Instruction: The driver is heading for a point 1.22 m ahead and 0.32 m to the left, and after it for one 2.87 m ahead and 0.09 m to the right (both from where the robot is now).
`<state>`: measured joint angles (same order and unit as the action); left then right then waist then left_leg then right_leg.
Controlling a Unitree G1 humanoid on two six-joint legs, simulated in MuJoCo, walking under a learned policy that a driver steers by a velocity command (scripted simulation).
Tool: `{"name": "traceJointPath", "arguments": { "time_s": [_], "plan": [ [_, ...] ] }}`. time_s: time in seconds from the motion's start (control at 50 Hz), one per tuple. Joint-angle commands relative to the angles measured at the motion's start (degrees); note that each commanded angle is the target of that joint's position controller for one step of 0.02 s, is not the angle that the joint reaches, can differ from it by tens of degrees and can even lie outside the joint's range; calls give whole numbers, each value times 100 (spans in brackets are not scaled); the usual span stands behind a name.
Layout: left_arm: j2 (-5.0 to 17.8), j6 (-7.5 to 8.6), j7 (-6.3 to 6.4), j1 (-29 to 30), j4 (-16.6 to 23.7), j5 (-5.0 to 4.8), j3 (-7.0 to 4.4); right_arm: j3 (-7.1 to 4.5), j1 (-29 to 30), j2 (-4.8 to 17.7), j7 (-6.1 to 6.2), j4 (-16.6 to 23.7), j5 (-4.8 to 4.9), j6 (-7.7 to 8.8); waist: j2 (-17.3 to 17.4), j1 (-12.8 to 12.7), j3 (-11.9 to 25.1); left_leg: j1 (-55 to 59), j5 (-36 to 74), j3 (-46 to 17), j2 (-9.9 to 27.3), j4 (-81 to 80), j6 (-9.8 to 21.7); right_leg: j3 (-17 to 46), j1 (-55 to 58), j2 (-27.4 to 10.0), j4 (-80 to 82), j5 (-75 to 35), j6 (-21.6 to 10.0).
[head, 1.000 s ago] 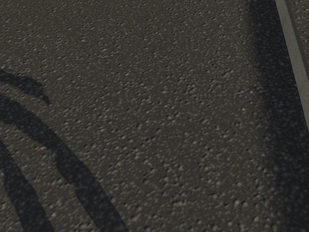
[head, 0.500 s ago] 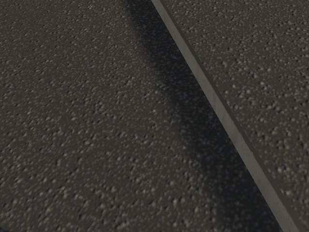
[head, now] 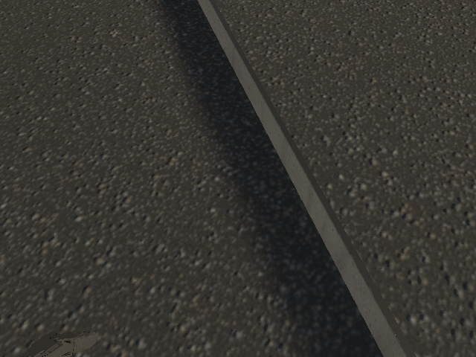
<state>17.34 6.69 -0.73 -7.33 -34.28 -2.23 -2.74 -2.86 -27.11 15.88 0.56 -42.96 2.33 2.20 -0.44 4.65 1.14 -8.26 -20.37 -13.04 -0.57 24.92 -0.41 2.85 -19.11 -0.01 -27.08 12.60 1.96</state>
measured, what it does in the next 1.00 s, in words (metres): walks ahead, turning left: left foot, then right foot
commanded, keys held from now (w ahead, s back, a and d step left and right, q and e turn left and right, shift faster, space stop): w+q+shift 0.52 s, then w+shift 0.14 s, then w+e+shift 0.34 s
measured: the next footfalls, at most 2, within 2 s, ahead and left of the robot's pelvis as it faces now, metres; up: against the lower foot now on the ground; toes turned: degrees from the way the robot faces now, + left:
left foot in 0.46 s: +0.45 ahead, +0.18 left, +0.00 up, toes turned +28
right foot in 0.94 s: +0.93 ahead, +0.31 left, +0.00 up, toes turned +29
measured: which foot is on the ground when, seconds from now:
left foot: down 0.00-0.00, up 0.02-0.44, down 0.46-0.94, up 0.96-1.00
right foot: down 0.00-0.44, up 0.46-0.92, down 0.94-1.00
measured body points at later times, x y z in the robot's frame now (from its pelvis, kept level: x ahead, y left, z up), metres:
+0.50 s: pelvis +0.32 +0.08 -0.05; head +0.35 +0.09 +0.40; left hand +0.19 +0.33 -0.18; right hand +0.62 -0.07 -0.12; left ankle +0.42 +0.16 -0.74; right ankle +0.09 -0.15 -0.64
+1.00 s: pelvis +0.75 +0.26 -0.04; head +0.78 +0.29 +0.41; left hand +0.81 +0.58 -0.12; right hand +0.90 +0.02 -0.16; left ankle +0.47 +0.21 -0.64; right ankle +0.89 +0.28 -0.74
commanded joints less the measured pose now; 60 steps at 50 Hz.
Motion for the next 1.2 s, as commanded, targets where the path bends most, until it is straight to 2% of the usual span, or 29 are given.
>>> {"name": "traceJointPath", "arguments": {
  "time_s": [0.02, 0.04, 0.06, 0.1, 0.16, 0.34, 0.38, 0.42, 0.44, 0.46, 0.48, 0.5, 0.52, 0.54, 0.56, 0.62, 0.7, 0.76, 0.84, 0.92, 0.94, 0.96, 0.98, 1.0, 1.02, 1.04, 1.06, 1.12, 1.2],
  "plan": [
    [1076, 37, 178, -1971, -24, 13, -412, 62, 1055, 48, -87, 840, -129, 200, -254, -1481, 942, -2967, -797, -128, -17, 2001, 396, 1227, 3943, -1344, 403, 978, -437],
    [1568, -12, 78, -2173, -151, 258, -519, 112, 969, -31, -54, 1265, 139, 315, -1827, -1248, 1070, -4391, -1033, 385, -114, 3564, 296, 3792, 4091, -2550, 1224, 3316, -1148],
    [1214, 9, 46, -1813, -78, 301, -433, 26, 1022, 398, -34, 1175, 231, 300, -1313, -1159, 489, -4849, -605, 428, 394, 4591, 267, 3859, 3579, -2569, 1356, 3690, -1249],
    [668, -4, 76, -1659, -139, 275, -270, -30, 1188, 510, -98, 1014, 57, 209, -670, -1072, -85, -4974, 225, 576, 635, 5131, 286, 2323, 3005, -2044, 1338, 2242, -1032],
    [387, -17, 83, -1419, -368, 275, -178, -6, 1417, 293, -218, 1071, 59, 66, -591, -786, -639, -4834, 784, 665, 923, 5260, 280, 958, 2185, -1637, 1640, 783, -845],
    [717, -21, 198, -1483, -938, 314, -200, 114, 2853, 116, -507, 1508, 14, 75, -23, -795, -1411, -3852, 2297, 1782, 580, 2634, 460, -1510, 1726, -1287, 2139, -2140, -476],
    [1135, -88, 254, -1595, -1009, 336, -275, 27, 2936, 326, -568, 1576, 60, 109, -364, -603, -1038, -2914, 2044, 2372, 24, 2211, 739, -1730, 2145, -1361, 1518, -5582, -355],
    [1494, -245, 317, -1437, -957, 325, -357, -202, 1892, 774, -545, 1406, 131, 45, -955, 164, -238, -1707, 1396, 2499, -387, 2241, 988, -1748, 2558, -1575, -74, -8119, -405],
    [1576, -277, 295, -1180, -804, 293, -388, -421, 672, 1220, -504, 1103, 129, -38, -1039, 774, 410, -107, 1232, 2356, -514, 2159, 1193, -1632, 2079, -1598, -1430, -8378, -505],
    [1384, -203, 269, -957, -653, 230, -343, -634, -590, 1569, -395, 686, 116, -131, -586, 1297, 845, 2070, 1613, 1674, -367, 1438, 1417, -1532, 647, -1189, -3302, -6333, -393],
    [241, -25, 169, -1203, -531, 444, -27, -568, -454, 1704, -295, 489, 63, -176, 1379, 490, 498, 3022, 1613, 205, 312, 1685, 1659, -1138, -1418, -47, -5833, 1716, -217],
    [117, 261, 106, -1615, -20, 131, 129, -479, -25, 1681, -301, 916, -148, -4, 1845, -46, 1954, 3850, -1187, -3333, 1414, 15, 2833, 300, -2739, 392, -6853, 2111, -308],
    [778, 427, 109, -664, 121, 27, 16, -460, -171, 1294, -290, 934, -149, 97, 671, 415, 1524, 3295, -1782, -3755, 1459, -989, 2406, 703, -2875, 68, -6364, 1289, -493],
    [748, 449, 130, -456, 211, -95, 11, -419, 50, 1200, -293, 838, -179, 216, -36, 54, 596, 2318, -1548, -3427, 1461, -1264, 2209, 595, -2915, -113, -5800, 838, -549],
    [638, 402, 172, -563, 32, 15, 41, -359, 517, 1046, -316, 889, -198, 306, -757, -322, 142, 1258, -900, -2907, 1310, -1243, 2062, 619, -2463, -392, -5348, 517, -493],
    [567, 82, 136, -1068, -246, 165, -1, -186, 1165, 586, -260, 854, -257, 358, -219, -871, -414, -474, 264, -1379, 688, -1353, 1911, 484, -1698, -858, -4500, 230, -206],
    [188, 4, 107, 83, 147, 358, 163, -105, 788, 526, -88, 492, -182, 402, 184, -403, -924, -1301, 1988, 187, 117, -1463, 1562, -198, -1669, -833, -2685, -1398, 54],
    [9, 109, -5, 861, 195, 225, 243, -87, 289, 625, -78, 224, -132, 486, 176, 149, -882, -1146, 1723, 583, 202, -1858, 1240, -563, -938, -516, -1124, -3141, -117],
    [233, 167, -239, 1489, 412, -30, 131, -66, -55, 735, -54, -203, -219, 417, 361, 300, -1022, 897, 3308, 951, 721, -1726, 836, -606, -1727, -123, -68, -2822, -512],
    [802, 41, -311, -102, 178, -121, -163, -147, 393, 1144, 125, -185, -625, 209, 1041, -859, 365, 2211, 8686, 1255, 1052, 539, 408, -1007, -485, 588, -717, -1436, -933],
    [1006, -76, -238, -1569, -198, -135, -259, -190, 963, 1288, 142, -24, -685, 146, 1005, -1604, 901, 1689, 9183, 1407, 1055, 2070, 337, -802, 857, 426, -792, -1478, -1086],
    [1182, -209, -151, -2924, -561, -58, -285, -152, 1432, 1186, 166, 211, -684, 173, 104, -2201, 1393, 101, 6695, 1530, 588, 4500, 300, 0, 2840, -33, -957, -1212, -1293],
    [1332, -100, -241, -2643, -700, 81, -283, 174, 151, -53, -22, 349, -418, 321, -2416, -935, 1844, -3325, -1105, 734, -496, 6746, -222, 3329, 5209, -1324, -640, 1324, -2656],
    [781, -142, -149, -2588, -503, 177, -272, 186, 790, 620, -151, 504, -169, 586, -1311, -1453, 2040, -3712, -561, 314, -441, 6494, 194, 4729, 5088, -1421, 887, 2857, -2430],
    [712, -112, -93, -2199, -420, 281, -242, 114, 1449, 853, -198, 711, -24, 729, -632, -1294, 998, -3910, -73, 211, -132, 5977, 420, 4317, 4193, -1358, 1217, 2483, -2159],
    [666, -85, -147, -1838, -371, 282, -222, 164, 1776, 761, -181, 825, -123, 818, 437, -978, 382, -3575, 185, 300, 16, 5422, 541, 3959, 3093, -1155, 1393, 1748, -2039],
    [637, -49, -173, -1540, -316, 252, -204, 163, 1852, 639, -160, 814, -248, 847, 693, -691, -41, -3352, 269, 302, 82, 4987, 491, 3584, 2295, -901, 1465, 1025, -2113],
    [466, -80, -128, -1202, -284, 92, -161, 122, 1552, 616, -92, 800, -358, 696, 322, -206, -490, -2950, 384, 438, 352, 4088, 124, 2585, 1084, -306, 1642, -165, -2096],
    [564, -125, 61, -1432, -495, 9, -203, 254, 2890, 238, -70, 1419, -473, 688, -67, -639, -988, -1934, 2063, 1039, 72, 1718, -234, 1779, -664, 280, 1728, -982, -1709]
  ]
}}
